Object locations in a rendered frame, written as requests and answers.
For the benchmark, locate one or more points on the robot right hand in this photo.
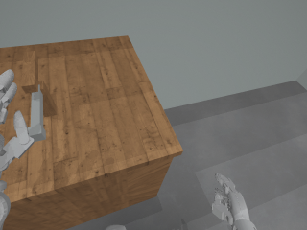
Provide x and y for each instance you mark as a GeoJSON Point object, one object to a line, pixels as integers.
{"type": "Point", "coordinates": [233, 206]}

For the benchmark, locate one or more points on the counter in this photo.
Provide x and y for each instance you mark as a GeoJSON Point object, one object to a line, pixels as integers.
{"type": "Point", "coordinates": [109, 143]}

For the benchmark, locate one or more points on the tap lever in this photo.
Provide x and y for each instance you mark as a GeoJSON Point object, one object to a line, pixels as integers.
{"type": "Point", "coordinates": [36, 129]}

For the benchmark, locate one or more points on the right robot forearm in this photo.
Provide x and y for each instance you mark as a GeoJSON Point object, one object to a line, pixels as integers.
{"type": "Point", "coordinates": [243, 224]}

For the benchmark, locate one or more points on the robot left hand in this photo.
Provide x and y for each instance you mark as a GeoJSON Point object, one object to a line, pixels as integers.
{"type": "Point", "coordinates": [17, 146]}

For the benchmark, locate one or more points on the left robot forearm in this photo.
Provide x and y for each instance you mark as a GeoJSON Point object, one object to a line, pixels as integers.
{"type": "Point", "coordinates": [5, 203]}

